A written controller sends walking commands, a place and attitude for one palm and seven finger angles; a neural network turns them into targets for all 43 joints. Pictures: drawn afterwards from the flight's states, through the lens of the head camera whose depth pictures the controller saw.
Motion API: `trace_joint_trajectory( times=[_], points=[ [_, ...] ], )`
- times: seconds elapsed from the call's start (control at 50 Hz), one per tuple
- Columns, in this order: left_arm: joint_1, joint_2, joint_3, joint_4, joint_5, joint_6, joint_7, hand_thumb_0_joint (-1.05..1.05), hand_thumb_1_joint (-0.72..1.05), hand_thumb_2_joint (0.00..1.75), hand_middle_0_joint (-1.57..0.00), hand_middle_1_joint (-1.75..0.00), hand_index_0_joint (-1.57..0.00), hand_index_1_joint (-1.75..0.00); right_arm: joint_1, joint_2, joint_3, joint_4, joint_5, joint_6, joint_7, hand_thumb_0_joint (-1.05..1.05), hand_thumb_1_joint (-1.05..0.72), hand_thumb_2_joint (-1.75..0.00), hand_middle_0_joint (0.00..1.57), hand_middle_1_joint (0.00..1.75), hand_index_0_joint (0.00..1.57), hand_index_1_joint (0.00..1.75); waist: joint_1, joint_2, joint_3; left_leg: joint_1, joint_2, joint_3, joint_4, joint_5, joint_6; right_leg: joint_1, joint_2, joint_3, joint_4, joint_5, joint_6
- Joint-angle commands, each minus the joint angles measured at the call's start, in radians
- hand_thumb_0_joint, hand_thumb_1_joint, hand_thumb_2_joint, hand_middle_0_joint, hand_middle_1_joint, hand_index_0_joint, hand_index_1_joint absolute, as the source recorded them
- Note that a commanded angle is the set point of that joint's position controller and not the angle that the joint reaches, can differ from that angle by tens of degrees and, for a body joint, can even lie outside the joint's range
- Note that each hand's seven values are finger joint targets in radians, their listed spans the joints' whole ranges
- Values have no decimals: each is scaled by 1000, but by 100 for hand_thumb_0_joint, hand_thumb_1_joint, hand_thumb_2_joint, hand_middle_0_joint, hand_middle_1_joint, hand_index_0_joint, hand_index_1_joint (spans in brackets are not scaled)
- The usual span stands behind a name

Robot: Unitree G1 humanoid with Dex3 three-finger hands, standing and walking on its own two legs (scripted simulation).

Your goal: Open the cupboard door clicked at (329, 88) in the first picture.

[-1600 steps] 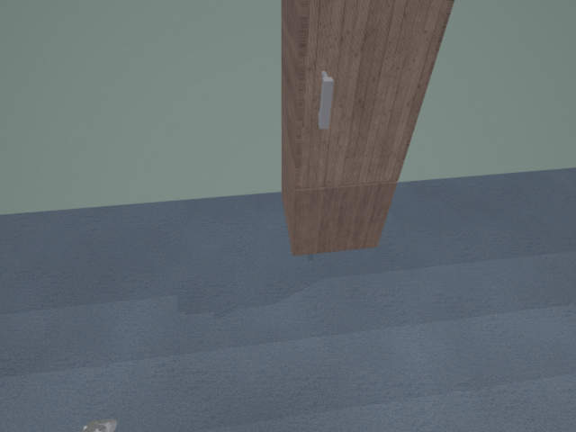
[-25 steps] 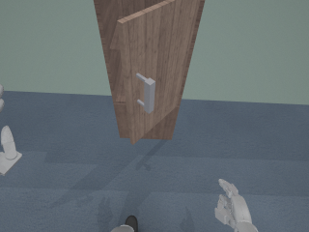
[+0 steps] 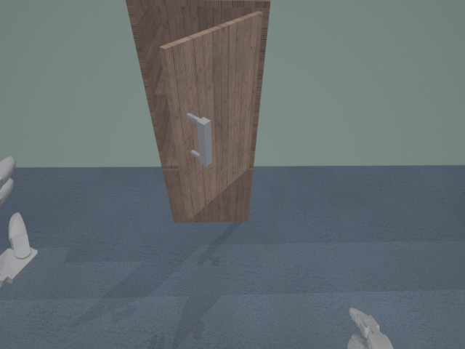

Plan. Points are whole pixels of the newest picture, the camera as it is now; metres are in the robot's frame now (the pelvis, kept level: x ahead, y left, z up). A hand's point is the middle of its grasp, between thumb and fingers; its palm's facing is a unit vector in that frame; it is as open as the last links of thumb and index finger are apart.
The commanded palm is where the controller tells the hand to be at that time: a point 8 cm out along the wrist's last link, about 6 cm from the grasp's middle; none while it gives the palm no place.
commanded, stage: stop stepping back and stand still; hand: left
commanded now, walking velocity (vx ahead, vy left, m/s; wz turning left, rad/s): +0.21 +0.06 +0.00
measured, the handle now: (198, 139) +0.63 +0.11 +0.01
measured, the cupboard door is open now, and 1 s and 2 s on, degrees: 49 49 49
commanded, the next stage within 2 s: let the arm hang, fingers relaxed in 0.42 s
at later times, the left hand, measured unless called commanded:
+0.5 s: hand (9, 255) +0.20 +0.28 +0.16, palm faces +0.40 -0.77 -0.49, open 7.4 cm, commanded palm none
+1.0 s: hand out of the picture -0.08 +0.21 -0.17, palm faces +0.09 -0.97 -0.21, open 7.2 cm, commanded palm none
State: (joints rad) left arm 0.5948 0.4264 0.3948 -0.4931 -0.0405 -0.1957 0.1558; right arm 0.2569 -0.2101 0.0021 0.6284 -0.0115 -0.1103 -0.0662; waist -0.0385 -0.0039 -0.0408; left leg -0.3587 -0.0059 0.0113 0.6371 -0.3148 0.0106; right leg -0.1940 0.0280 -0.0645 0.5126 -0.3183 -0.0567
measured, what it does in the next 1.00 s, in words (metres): steps on the spot: left foot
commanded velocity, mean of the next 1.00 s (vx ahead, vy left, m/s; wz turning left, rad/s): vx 0.03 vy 0.01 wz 0.00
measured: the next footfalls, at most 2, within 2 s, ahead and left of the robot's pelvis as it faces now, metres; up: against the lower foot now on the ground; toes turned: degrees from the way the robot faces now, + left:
left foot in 0.22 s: +0.04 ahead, +0.15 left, +0.00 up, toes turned +5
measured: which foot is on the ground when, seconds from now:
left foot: up 0.00-0.20, down 0.22-1.00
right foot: down 0.00-1.00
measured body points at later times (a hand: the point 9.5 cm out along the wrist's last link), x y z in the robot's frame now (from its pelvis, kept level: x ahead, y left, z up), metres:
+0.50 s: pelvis +0.00 +0.02 +0.00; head +0.01 +0.02 +0.45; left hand +0.17 +0.32 +0.19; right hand +0.17 -0.19 -0.09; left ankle +0.00 +0.15 -0.73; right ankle -0.02 -0.08 -0.73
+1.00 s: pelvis -0.04 +0.03 +0.00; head -0.02 +0.04 +0.45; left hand -0.08 +0.27 -0.15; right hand -0.01 -0.21 -0.15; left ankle +0.00 +0.15 -0.73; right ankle -0.02 -0.08 -0.73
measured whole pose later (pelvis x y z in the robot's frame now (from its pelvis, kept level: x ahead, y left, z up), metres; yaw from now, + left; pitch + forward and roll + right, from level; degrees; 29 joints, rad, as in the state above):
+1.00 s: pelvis -0.04 +0.03 +0.00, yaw +4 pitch -2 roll -1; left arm 0.34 0.20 0.00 1.07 0.01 0.03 0.01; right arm 0.27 -0.20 0.00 1.05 -0.03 0.05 -0.02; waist 0.01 0.00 0.07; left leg -0.27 0.03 0.01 0.48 -0.18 0.00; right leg -0.19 -0.01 -0.11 0.45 -0.23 -0.01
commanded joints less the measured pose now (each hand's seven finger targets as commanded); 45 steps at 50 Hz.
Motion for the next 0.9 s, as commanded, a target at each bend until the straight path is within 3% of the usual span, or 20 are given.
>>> trace_joint_trajectory(
  times=[0.0,0.06,0.14,0.18,0.22,0.28,0.36,0.4,0.44,0.48,0.5,0.52,0.56,0.58,0.64,0.68,0.74,0.78,0.84,0.88],
  points=[
    [-78,163,143,-115,-2,-72,19,0,90,90,-20,-30,-20,-30,-97,-135,-61,-123,3,-35,-6,0,-90,-90,20,30,20,30,17,-107,70,-227,29,-55,428,-64,-8,-95,-359,456,-348,-263,-137],
    [-169,159,119,-76,17,-85,14,0,90,90,-20,-30,-20,-30,-101,-107,-40,-118,3,-43,-13,0,-90,-90,20,30,20,30,14,-63,63,-88,65,3,175,1,8,-112,-282,257,-277,-94,-90],
    [-207,137,75,-109,22,-79,26,0,90,90,-20,-30,-20,-30,-106,-113,-46,-122,-1,-74,-35,0,-90,-90,20,30,20,30,32,-48,68,157,22,80,-127,16,30,-164,-227,208,-235,-182,-53],
    [-178,146,90,-155,15,-80,27,0,90,90,-20,-30,-20,-30,-98,-131,-55,-131,-1,-82,-38,0,-90,-90,20,30,20,30,32,50,36,217,79,-26,-239,-17,60,-152,-160,168,-106,-109,-3],
    [-195,165,120,-248,14,-88,33,0,90,90,-20,-30,-20,-30,-105,-146,-50,-155,5,-84,-28,0,-90,-90,20,30,20,30,40,158,-3,240,215,-219,-270,154,114,-161,-47,62,74,54,53],
    [-153,196,162,-233,19,-79,25,0,90,90,-20,-30,-20,-30,-115,-121,-38,-130,-2,-93,-21,0,-90,-90,20,30,20,30,42,217,6,139,213,-169,-303,282,99,-74,-33,1,108,-21,69],
    [-68,147,143,-182,6,-75,21,0,90,90,-20,-30,-20,-30,-98,-117,-42,-136,15,-92,-2,0,-90,-90,20,30,20,30,33,66,-57,117,104,-3,-131,386,24,73,-80,94,-38,396,36],
    [-17,143,143,-149,-4,-69,18,0,90,90,-20,-30,-20,-30,-97,-108,-44,-136,16,-80,7,0,-90,-90,20,30,20,30,23,-45,-93,114,64,28,-65,350,-4,97,-148,172,-65,583,11],
    [-1,146,152,-126,-8,-63,17,0,90,90,-20,-30,-20,-30,-101,-102,-41,-138,14,-64,7,0,-90,-90,20,30,20,30,23,-78,-108,121,51,37,-90,326,-8,112,-161,166,-76,642,14],
    [8,159,166,-126,-12,-56,16,0,90,90,-20,-30,-20,-30,-123,-106,-43,-146,13,-54,1,0,-90,-90,20,30,20,30,28,-28,-100,163,62,31,-139,373,-5,82,-133,136,-79,594,35],
    [-123,-7,-277,591,88,100,-123,0,90,90,-20,-30,-20,-30,-161,-252,-85,73,19,-76,81,0,-90,-90,20,30,20,30,-6,26,-36,95,93,-14,-5,508,10,-49,-183,64,85,655,19],
    [-120,-62,-278,621,74,168,-143,0,90,90,-20,-30,-20,-30,-88,-203,-89,76,16,-19,80,0,-90,-90,20,30,20,30,12,57,-80,134,107,-14,-58,505,7,-70,-150,82,80,495,19],
    [-153,-100,-296,671,72,193,-150,0,90,90,-20,-30,-20,-30,-103,-192,-63,78,3,20,76,0,-90,-90,20,30,20,30,29,112,-34,8,179,-105,-163,363,63,-87,-87,24,136,95,49],
    [-198,-80,-297,722,74,192,-152,0,90,90,-20,-30,-20,-30,-118,-197,-54,68,-5,38,75,0,-90,-90,20,30,20,30,44,46,-6,-41,193,-154,-202,345,86,-64,-68,33,145,28,49],
    [-245,-33,-300,899,80,181,-152,0,90,90,-20,-30,-20,-30,-133,-197,-42,89,-17,58,68,0,-90,-90,20,30,20,30,58,-187,-52,7,126,-104,-137,351,55,20,-123,81,12,244,29],
    [-308,-6,-309,1018,77,181,-146,0,90,90,-20,-30,-20,-30,-113,-187,-43,121,-15,78,64,0,-90,-90,20,30,20,30,34,-250,-49,93,67,-46,-90,290,27,-30,-185,121,-47,312,-6],
    [-345,-44,-343,1174,62,190,-139,0,90,90,-20,-30,-20,-30,-91,-134,-24,198,-20,102,63,0,-90,-90,20,30,20,30,17,3,-14,163,70,-39,-153,275,13,-71,-170,115,-68,226,-1],
    [-318,-59,-353,1264,58,194,-136,0,90,90,-20,-30,-20,-30,-96,-131,-18,234,-18,108,61,0,-90,-90,20,30,20,30,36,144,16,121,92,-72,-216,219,23,-34,-134,97,-91,109,21],
    [-280,-92,-349,1383,55,194,-135,0,90,90,-20,-30,-20,-30,-72,-103,-20,286,-17,117,52,0,-90,-90,20,30,20,30,40,210,40,86,88,-74,-254,85,19,-2,-131,96,-149,51,9],
    [-278,-84,-355,1436,53,191,-136,0,90,90,-20,-30,-20,-30,-45,-107,-22,315,-13,123,49,0,-90,-90,20,30,20,30,37,160,56,98,90,-77,-257,53,16,-14,-133,94,-181,23,4]
  ],
)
